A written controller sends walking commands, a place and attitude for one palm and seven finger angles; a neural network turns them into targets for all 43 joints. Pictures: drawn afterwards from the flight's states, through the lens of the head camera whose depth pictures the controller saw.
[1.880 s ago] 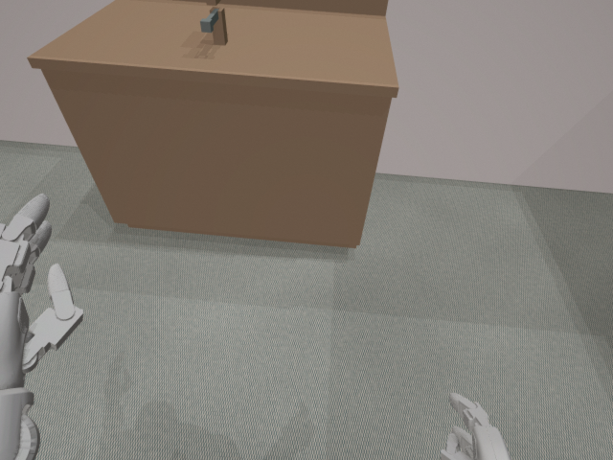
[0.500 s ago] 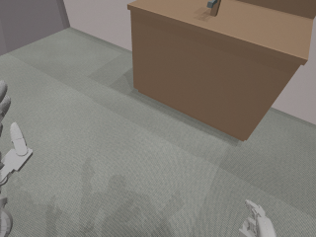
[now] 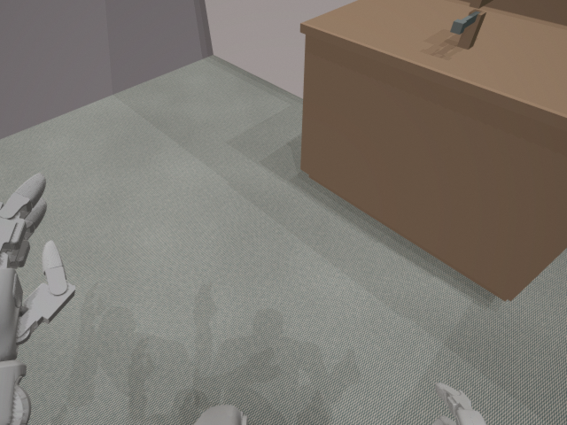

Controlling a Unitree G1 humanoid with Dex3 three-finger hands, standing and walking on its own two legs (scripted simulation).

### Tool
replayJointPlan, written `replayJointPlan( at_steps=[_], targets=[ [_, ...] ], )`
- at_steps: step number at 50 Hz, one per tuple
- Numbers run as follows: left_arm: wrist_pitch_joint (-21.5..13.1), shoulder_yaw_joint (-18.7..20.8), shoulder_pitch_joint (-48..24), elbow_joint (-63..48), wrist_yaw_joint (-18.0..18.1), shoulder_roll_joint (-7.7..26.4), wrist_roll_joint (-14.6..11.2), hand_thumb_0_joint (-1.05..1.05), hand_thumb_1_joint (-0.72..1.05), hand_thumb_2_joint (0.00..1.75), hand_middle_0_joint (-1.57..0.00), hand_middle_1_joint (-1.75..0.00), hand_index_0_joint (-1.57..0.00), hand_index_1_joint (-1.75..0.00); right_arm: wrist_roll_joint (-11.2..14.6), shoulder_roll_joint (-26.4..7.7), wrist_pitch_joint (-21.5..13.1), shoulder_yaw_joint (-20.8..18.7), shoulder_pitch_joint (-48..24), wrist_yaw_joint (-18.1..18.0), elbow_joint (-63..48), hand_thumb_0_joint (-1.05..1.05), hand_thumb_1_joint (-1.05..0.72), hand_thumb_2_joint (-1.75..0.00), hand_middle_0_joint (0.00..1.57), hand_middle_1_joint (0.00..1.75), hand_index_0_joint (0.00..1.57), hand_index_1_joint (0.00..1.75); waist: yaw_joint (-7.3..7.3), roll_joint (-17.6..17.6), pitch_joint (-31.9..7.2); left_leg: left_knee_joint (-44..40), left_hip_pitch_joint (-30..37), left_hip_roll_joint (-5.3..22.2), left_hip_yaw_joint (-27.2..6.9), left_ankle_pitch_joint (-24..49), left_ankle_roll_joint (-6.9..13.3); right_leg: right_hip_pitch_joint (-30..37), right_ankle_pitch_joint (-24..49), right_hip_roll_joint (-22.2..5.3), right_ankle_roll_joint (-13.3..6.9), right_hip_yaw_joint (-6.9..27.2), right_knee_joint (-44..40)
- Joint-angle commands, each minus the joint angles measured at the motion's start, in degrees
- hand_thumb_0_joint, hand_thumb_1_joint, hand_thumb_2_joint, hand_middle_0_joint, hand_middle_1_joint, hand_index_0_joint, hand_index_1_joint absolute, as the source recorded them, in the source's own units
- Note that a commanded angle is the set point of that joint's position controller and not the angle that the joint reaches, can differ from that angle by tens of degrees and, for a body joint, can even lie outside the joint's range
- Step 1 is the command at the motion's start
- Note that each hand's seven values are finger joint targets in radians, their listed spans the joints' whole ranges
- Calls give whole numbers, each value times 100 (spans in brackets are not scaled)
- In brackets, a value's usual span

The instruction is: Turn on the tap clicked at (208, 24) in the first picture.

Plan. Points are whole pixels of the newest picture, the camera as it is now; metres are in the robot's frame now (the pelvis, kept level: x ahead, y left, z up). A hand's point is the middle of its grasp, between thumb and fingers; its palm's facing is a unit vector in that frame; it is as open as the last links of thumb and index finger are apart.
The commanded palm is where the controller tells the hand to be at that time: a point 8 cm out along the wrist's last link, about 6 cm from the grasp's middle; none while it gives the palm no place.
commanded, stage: walk to a spot facing it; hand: left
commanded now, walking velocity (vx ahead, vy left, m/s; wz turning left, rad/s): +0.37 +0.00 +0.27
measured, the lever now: (458, 26) +1.10 -0.42 +0.11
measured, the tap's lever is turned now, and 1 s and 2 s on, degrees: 0 0 0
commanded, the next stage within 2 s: turn to face it in 1.30 s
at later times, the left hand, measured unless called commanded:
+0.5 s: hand (110, 193) +0.33 +0.23 +0.18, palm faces +0.48 -0.71 -0.51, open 7.4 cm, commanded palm +0.28 +0.27 +0.18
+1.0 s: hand (107, 128) +0.47 +0.30 +0.18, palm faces +0.61 -0.69 -0.40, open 7.4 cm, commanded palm +0.38 +0.32 +0.18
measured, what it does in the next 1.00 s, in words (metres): walks ahead: left foot, then right foot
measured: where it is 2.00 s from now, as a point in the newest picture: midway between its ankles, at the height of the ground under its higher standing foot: (290, 372)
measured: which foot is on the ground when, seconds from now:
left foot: up 0.00-0.16, down 0.18-0.48, up 0.50-0.86, down 0.88-1.00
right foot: down 0.00-0.18, up 0.20-0.46, down 0.48-0.88, up 0.90-1.00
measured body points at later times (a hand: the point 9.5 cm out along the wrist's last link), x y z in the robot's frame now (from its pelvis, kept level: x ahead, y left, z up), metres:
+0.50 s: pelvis +0.15 -0.02 -0.02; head +0.17 -0.04 +0.43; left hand +0.30 +0.27 +0.21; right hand +0.32 -0.19 -0.13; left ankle +0.10 +0.13 -0.73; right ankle +0.21 -0.12 -0.74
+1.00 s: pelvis +0.30 +0.01 -0.02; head +0.32 +0.03 +0.43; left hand +0.43 +0.33 +0.20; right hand +0.54 -0.18 -0.09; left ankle +0.34 +0.12 -0.74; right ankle +0.26 -0.13 -0.66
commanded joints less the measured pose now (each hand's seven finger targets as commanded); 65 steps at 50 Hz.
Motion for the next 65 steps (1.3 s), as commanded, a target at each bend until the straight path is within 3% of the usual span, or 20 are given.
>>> replayJointPlan(
  at_steps=[1,7,9,11,16,22,23,24,25,26,31,42,43,44,45,52,59,61,62,65],
  targets=[
    [-378,842,-361,-1305,297,1133,-110,0,90,90,-20,-30,-20,-30,7,-288,-385,-148,-650,-76,-1218,0,-90,-90,20,30,20,30,89,-669,-543,-1842,166,125,374,93,47,553,-601,-1427,-618,1185,-1576],
    [-361,565,-792,-1364,412,921,-112,0,90,90,-20,-30,-20,-30,44,-389,-404,-206,-299,-158,-1330,0,-90,-90,20,30,20,30,-63,-171,-553,-3509,1801,-120,766,403,177,155,-670,-906,-253,657,-216],
    [-474,570,-966,-1575,405,862,-123,0,90,90,-20,-30,-20,-30,105,-649,-431,-281,-280,-152,-1381,0,-90,-90,20,30,20,30,-167,2040,-729,-4381,3239,1412,-2068,865,1003,-1718,-1241,215,320,90,2591],
    [-577,841,-970,-1233,297,1349,-19,0,90,90,-20,-30,-20,-30,63,-475,-522,-227,-474,-60,-1234,0,-90,-90,20,30,20,30,-125,1820,-485,-4798,2869,2258,-3535,447,1660,-2680,-1804,11,273,1101,3879],
    [-530,827,-226,-2083,243,1074,-82,0,90,90,-20,-30,-20,-30,102,-390,-670,-214,-443,55,-1166,0,-90,-90,20,30,20,30,11,1640,-647,-4542,2245,1394,-1170,1295,1155,-1987,-803,-80,409,623,2551],
    [-350,790,-295,-889,183,881,-129,0,90,90,-20,-30,-20,-30,84,-348,-550,-160,-452,-48,-1063,0,-90,-90,20,30,20,30,42,888,-707,-3392,1143,929,-146,540,661,583,-9,472,441,-186,-33],
    [-296,829,-444,-731,180,982,-98,0,90,90,-20,-30,-20,-30,101,-282,-494,-155,-434,-68,-1034,0,-90,-90,20,30,20,30,71,157,-825,-2257,640,655,103,188,534,1136,-305,137,264,343,-457],
    [-244,938,-582,-649,195,1247,-31,0,90,90,-20,-30,-20,-30,118,-128,-426,-146,-412,-55,-1083,0,-90,-90,20,30,20,30,91,-1631,-965,-317,-643,10,506,-645,287,1803,-760,-1263,-348,2605,-1129],
    [-227,1169,-715,-643,224,1482,-114,0,90,90,-20,-30,-20,-30,89,-280,-476,-145,-679,-35,-1181,0,-90,-90,20,30,20,30,207,-2089,-930,934,-1434,-228,-134,-1229,165,1856,-833,-2173,-857,4180,-1684],
    [-285,1036,-942,-765,177,1401,-153,0,90,90,-20,-30,-20,-30,82,-381,-484,-197,-713,14,-1106,0,-90,-90,20,30,20,30,126,-1530,-726,1423,-1430,-7,-572,-863,129,1497,-1366,-2170,-844,4176,-1825],
    [-496,761,-645,-1152,136,1079,-88,0,90,90,-20,-30,-20,-30,97,-341,-238,-99,-847,29,-995,0,-90,-90,20,30,20,30,-20,-747,-343,771,-1222,411,-343,-19,-69,975,699,-1648,-596,1369,-1495],
    [-444,811,-603,-1880,487,1067,-114,0,90,90,-20,-30,-20,-30,61,-333,-286,-309,-211,-56,-1460,0,-90,-90,20,30,20,30,-167,-188,-1083,-3350,1847,-400,1107,953,141,761,2531,-1088,-165,-91,1051],
    [-537,910,-684,-1943,489,1174,-92,0,90,90,-20,-30,-20,-30,79,-451,-297,-366,-177,-81,-1486,0,-90,-90,20,30,20,30,-266,779,-1375,-3533,2929,9,226,1079,423,-158,1851,-778,102,-181,2430],
    [-596,947,-585,-1924,471,1111,-155,0,90,90,-20,-30,-20,-30,72,-578,-317,-376,-305,-37,-1511,0,-90,-90,20,30,20,30,-183,2335,-1401,-3963,3602,1568,-2349,2493,1229,-1597,-1306,125,400,84,3996],
    [-649,917,-860,-1740,426,1309,-95,0,90,90,-20,-30,-20,-30,110,-528,-356,-279,-380,88,-1527,0,-90,-90,20,30,20,30,-138,1891,-1235,-4263,3260,2113,-3613,2728,1677,-2118,-2149,310,298,794,4653],
    [-598,1126,203,-2174,160,1099,-242,0,90,90,-20,-30,-20,-30,169,-366,-544,-262,-515,169,-1305,0,-90,-90,20,30,20,30,24,1492,-923,-4451,1434,1263,-1263,1323,1189,-1419,-778,-93,495,670,2755],
    [-286,814,-358,-997,144,841,-161,0,90,90,-20,-30,-20,-30,156,-357,-540,-158,-444,-31,-1136,0,-90,-90,20,30,20,30,67,796,-745,-3410,878,844,-672,174,697,502,-295,406,577,63,-232],
    [-134,871,-620,-817,204,1175,-55,0,90,90,-20,-30,-20,-30,155,-71,-470,-73,-368,-41,-1170,0,-90,-90,20,30,20,30,101,-1839,-785,-544,-961,-312,284,-1223,160,1612,-563,-1673,-307,2959,-1487],
    [-94,977,-892,-894,263,1378,-158,0,90,90,-20,-30,-20,-30,90,-319,-561,-105,-669,-58,-1193,0,-90,-90,20,30,20,30,181,-1865,-634,614,-1406,-194,-308,-1233,48,1450,-188,-2382,-676,3672,-1661],
    [-300,786,-783,-1194,221,1179,-101,0,90,90,-20,-30,-20,-30,40,-299,-426,-56,-767,-5,-1004,0,-90,-90,20,30,20,30,72,-915,-225,1320,-1202,244,-465,-598,-185,893,1543,-2028,-664,2013,-1269]
  ],
)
